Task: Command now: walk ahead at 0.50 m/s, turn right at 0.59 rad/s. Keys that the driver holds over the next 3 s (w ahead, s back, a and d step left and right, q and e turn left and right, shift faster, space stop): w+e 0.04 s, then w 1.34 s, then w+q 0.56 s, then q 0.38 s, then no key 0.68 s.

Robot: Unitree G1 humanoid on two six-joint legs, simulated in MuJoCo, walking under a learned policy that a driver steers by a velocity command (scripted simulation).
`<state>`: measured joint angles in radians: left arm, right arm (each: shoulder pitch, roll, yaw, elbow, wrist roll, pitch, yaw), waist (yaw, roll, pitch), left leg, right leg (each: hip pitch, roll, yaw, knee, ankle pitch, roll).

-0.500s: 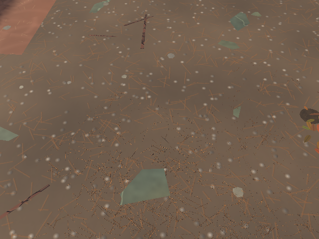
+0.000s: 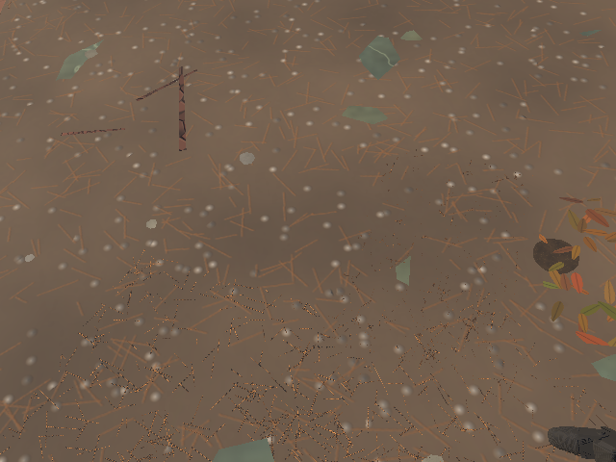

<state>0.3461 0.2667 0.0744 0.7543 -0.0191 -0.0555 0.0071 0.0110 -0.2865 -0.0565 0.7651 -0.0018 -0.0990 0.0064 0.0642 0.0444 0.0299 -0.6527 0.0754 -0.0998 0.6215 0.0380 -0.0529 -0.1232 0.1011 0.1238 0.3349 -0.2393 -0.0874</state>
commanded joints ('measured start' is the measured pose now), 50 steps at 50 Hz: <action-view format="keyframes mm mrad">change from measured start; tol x32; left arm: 1 31 168 46 -44 -6 -6 9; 29 -386 59 -20 -206 -3 -37 -42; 35 129 230 46 -85 18 -21 -23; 50 2 173 19 9 8 -40 -11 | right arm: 1 -114 -76 -13 -96 10 -24 12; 9 394 -265 -80 39 -9 -37 30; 50 19 -41 13 -34 9 14 18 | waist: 1 9 -144 -16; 7 -130 -155 -172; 9 -94 343 -375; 29 -151 42 25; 35 50 -293 -439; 50 -11 -93 20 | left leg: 1 115 -59 34 -99 60 9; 7 513 -9 17 -159 -62 137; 9 1015 328 -694 -293 -365 367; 14 548 158 -272 -406 -247 261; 32 651 127 36 -165 392 181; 36 -136 -40 -2 683 -560 85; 50 22 25 81 18 80 37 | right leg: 1 -56 -223 182 -56 163 -122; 7 -6 -183 188 313 362 -48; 10 -646 -54 98 986 -312 53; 30 -432 -140 -125 178 171 39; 33 126 -181 -81 164 211 -58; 35 544 -507 600 8 11 -248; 40 -21 -329 159 -150 137 -150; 50 -15 -286 -46 -213 242 -122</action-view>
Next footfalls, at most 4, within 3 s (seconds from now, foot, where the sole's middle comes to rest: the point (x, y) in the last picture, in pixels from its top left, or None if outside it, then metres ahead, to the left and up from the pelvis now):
0.14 left None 0.27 0.14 -0.78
0.66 right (427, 437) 0.52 -0.14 -0.78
1.18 left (339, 304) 0.84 0.06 -0.78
1.70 right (440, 228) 1.09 -0.21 -0.78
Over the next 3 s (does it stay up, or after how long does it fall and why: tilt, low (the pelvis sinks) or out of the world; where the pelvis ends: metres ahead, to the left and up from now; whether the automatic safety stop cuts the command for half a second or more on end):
stays up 1.28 -0.06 -0.01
